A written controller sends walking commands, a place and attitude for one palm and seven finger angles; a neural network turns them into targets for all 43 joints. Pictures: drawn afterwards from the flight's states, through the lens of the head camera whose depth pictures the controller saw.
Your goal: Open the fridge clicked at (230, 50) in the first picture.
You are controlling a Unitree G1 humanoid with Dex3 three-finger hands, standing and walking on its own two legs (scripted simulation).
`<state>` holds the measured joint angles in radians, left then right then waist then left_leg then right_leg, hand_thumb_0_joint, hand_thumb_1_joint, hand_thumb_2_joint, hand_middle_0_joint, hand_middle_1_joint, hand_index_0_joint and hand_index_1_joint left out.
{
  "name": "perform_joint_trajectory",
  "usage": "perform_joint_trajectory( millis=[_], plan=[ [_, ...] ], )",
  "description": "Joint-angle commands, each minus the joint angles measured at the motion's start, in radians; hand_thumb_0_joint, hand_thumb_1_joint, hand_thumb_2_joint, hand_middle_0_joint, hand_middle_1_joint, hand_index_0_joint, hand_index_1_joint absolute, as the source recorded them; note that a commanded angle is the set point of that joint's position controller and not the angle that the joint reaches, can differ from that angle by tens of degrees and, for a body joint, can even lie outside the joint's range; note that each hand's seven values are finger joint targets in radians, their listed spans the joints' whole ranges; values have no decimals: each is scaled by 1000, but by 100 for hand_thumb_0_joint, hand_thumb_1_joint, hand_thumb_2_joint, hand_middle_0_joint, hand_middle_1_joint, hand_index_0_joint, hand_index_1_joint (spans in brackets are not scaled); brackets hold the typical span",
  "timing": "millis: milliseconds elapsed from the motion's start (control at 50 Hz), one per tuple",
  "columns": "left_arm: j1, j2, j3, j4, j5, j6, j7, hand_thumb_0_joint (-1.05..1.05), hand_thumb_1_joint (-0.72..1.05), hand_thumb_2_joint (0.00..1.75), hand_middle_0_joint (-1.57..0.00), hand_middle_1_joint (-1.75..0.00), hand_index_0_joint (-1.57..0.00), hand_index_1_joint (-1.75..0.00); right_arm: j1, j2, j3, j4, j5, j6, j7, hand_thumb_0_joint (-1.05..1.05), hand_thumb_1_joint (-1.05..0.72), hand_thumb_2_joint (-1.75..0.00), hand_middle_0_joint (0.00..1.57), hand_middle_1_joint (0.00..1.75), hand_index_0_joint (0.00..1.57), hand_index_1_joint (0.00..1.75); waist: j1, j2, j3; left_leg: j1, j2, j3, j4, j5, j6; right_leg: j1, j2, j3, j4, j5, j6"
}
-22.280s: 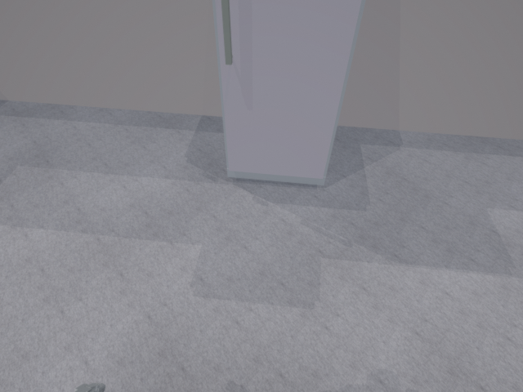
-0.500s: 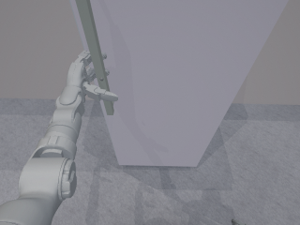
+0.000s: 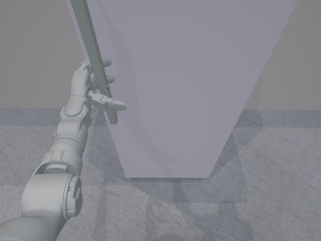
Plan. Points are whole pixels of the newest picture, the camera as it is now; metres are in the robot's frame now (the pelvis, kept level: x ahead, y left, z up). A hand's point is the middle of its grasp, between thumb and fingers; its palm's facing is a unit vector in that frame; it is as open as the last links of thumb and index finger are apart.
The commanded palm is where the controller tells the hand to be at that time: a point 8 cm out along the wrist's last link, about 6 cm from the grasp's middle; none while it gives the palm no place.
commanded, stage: slide the fingers in behind the handle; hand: left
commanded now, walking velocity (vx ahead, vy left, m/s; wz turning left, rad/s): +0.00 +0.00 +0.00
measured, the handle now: (100, 63) +0.52 +0.15 +0.17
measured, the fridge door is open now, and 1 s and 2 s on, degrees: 0 0 1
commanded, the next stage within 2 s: grip the handle and tug to test in 0.58 s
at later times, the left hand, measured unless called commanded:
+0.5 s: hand (107, 87) +0.46 +0.13 +0.14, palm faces -0.01 -1.00 -0.01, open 14.1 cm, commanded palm +0.43 +0.18 +0.14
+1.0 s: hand (107, 87) +0.46 +0.13 +0.14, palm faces -0.01 -1.00 -0.01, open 11.6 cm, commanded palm +0.43 +0.18 +0.14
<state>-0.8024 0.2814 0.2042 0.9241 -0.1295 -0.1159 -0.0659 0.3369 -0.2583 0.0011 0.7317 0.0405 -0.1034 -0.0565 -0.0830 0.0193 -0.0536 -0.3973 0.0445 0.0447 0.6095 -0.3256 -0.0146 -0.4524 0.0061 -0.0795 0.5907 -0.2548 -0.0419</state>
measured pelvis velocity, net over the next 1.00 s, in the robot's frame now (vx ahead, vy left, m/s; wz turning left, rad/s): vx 0.00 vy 0.01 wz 0.00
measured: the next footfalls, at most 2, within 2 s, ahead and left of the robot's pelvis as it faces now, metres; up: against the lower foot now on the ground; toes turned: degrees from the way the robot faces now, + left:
none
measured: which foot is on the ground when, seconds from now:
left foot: down 0.00-1.00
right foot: down 0.00-1.00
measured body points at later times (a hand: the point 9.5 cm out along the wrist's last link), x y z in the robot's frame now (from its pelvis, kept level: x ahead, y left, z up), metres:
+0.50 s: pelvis +0.00 +0.01 +0.00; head +0.03 +0.01 +0.45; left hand +0.46 +0.18 +0.14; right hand +0.09 -0.25 -0.12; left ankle -0.01 +0.13 -0.73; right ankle +0.03 -0.09 -0.73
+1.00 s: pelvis +0.00 +0.01 +0.00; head +0.03 +0.01 +0.45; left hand +0.46 +0.18 +0.14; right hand +0.06 -0.25 -0.12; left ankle -0.01 +0.13 -0.73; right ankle +0.03 -0.09 -0.73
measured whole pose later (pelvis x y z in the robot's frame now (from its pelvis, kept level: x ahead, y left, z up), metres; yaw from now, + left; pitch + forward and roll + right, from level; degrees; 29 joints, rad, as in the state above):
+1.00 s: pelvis +0.00 +0.01 +0.00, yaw +0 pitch +7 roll +0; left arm -0.82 0.26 0.18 0.94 -0.12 -0.13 -0.05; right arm 0.34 -0.24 0.01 0.74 0.03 -0.11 -0.05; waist -0.08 0.01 -0.06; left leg -0.41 0.03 0.05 0.62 -0.34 0.00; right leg -0.46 0.00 -0.07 0.60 -0.26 -0.03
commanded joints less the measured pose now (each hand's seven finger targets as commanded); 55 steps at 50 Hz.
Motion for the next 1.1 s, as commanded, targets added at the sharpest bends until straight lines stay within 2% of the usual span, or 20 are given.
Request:
perform_joint_trajectory(
  millis=[0,60,100,160,260,280,320,380,400,460,500,540,600,660,700,740,800,840,900,1080],
  plan=[
    [-516,118,-28,-242,-1,-81,-12,0,-50,30,-30,-120,-30,-120,9,-133,-43,-102,2,-44,-4,0,-90,-90,20,30,20,30,-11,-12,-349,97,-59,-33,-47,246,35,214,14,63,-55,319,21],
    [-522,130,-15,-236,-4,-85,-10,0,-50,30,-30,-120,-30,-120,12,-134,-44,-96,0,-48,-3,0,-90,-90,20,30,20,30,-11,-33,-362,90,-60,-34,-49,240,36,228,13,66,-56,323,21],
    [-533,69,-67,-261,-3,-85,-13,0,-50,30,-30,-120,-30,-120,6,-128,-44,-99,2,-50,-1,0,-90,-90,20,30,20,30,-14,10,-367,121,-60,-34,-45,269,34,213,14,59,-50,337,18],
    [-517,109,-32,-226,-5,-80,-9,0,-50,30,-30,-120,-30,-120,9,-132,-41,-93,0,-48,-2,0,-90,-90,20,30,20,30,-11,-37,-353,99,-58,-40,-48,263,34,218,14,56,-48,335,19],
    [-534,116,-19,-221,-10,-80,-10,0,-50,30,-30,-120,-30,-120,5,-130,-38,-93,0,-47,-3,0,-90,-90,20,30,20,30,-10,-41,-343,93,-60,-40,-49,258,34,216,13,58,-50,332,20],
    [-537,106,-28,-235,-10,-80,-11,0,-50,30,-30,-120,-30,-120,-1,-127,-38,-98,0,-47,-2,0,-90,-90,20,30,20,30,-9,-3,-353,104,-60,-37,-47,266,33,214,12,60,-49,336,19],
    [-514,132,-3,-224,-8,-80,-9,0,-50,30,-30,-120,-30,-120,3,-131,-39,-98,0,-44,-2,0,-90,-90,20,30,20,30,-1,-31,-359,102,-57,-43,-48,285,32,223,13,54,-41,346,18],
    [-526,84,-42,-248,-10,-79,-10,0,-50,30,-30,-120,-30,-120,-1,-124,-38,-103,-1,-45,1,0,-90,-90,20,30,20,30,-7,-13,-364,117,-57,-42,-45,301,30,215,15,52,-40,356,18],
    [-501,125,-4,-227,-4,-79,-5,0,-50,30,-30,-120,-30,-120,3,-130,-41,-101,-1,-42,-1,0,-90,-90,20,30,20,30,5,-23,-361,113,-56,-44,-43,307,30,217,16,52,-38,352,16],
    [-515,115,-12,-234,-12,-78,-5,0,-50,30,-30,-120,-30,-120,-3,-127,-37,-103,-2,-40,0,0,-90,-90,20,30,20,30,-5,-21,-346,104,-55,-42,-47,283,30,209,16,53,-42,336,18],
    [-484,131,-2,-234,-3,-77,-5,0,-50,30,-30,-120,-30,-120,-5,-132,-38,-110,-2,-37,0,0,-90,-90,20,30,20,30,11,-10,-359,106,-56,-43,-47,303,29,221,15,53,-35,346,15],
    [-507,101,-26,-241,-7,-74,-7,0,-50,30,-30,-120,-30,-120,-5,-125,-36,-109,-1,-37,0,0,-90,-90,20,30,20,30,-4,-19,-345,105,-53,-47,-48,300,28,210,16,48,-38,340,16],
    [-498,147,13,-229,-2,-73,2,0,-50,30,-30,-120,-30,-120,-3,-133,-39,-108,-2,-33,-2,0,-90,-90,20,30,20,30,5,-21,-348,103,-54,-44,-49,285,28,209,17,51,-40,320,15],
    [-529,86,-34,-220,-5,-70,2,0,-50,30,-30,-120,-30,-120,-2,-125,-36,-104,-2,-35,-1,0,-90,-90,20,30,20,30,-13,-23,-319,97,-53,-49,-49,271,27,184,18,46,-43,305,16],
    [-521,153,15,-175,5,-67,9,0,-41,34,-31,-121,-31,-121,8,-138,-38,-95,-3,-30,-4,0,-90,-90,20,30,20,30,-6,-46,-319,77,-54,-48,-51,241,29,187,17,51,-46,278,17],
    [-587,88,-44,-205,5,-76,5,0,-31,38,-32,-123,-32,-123,4,-124,-34,-98,-4,-35,-2,0,-90,-90,20,30,20,30,-23,9,-320,94,-54,-52,-49,243,26,164,16,49,-41,271,16],
    [-540,147,15,-217,2,-96,12,0,-17,44,-33,-125,-33,-125,17,-136,-41,-99,-9,-40,-1,0,-90,-90,20,30,20,30,1,-22,-395,111,-54,-55,-43,294,25,206,20,49,-29,315,13],
    [-558,83,-45,-235,3,-101,6,0,-8,48,-35,-126,-35,-126,12,-123,-38,-98,-6,-43,3,0,-90,-90,20,30,20,30,-13,9,-374,123,-53,-54,-39,307,24,188,20,48,-29,326,14],
    [-523,138,6,-204,5,-96,10,0,6,54,-36,-128,-36,-128,21,-136,-43,-90,-7,-42,1,0,-90,-90,20,30,20,30,-3,-38,-369,106,-51,-55,-42,292,26,198,22,48,-34,315,14],
    [-511,88,-38,-250,-3,-90,1,0,48,72,-41,-134,-41,-134,9,-128,-43,-100,-3,-44,2,0,-90,-90,20,30,20,30,-9,3,-360,119,-51,-46,-47,286,28,197,23,49,-44,317,14]
  ],
)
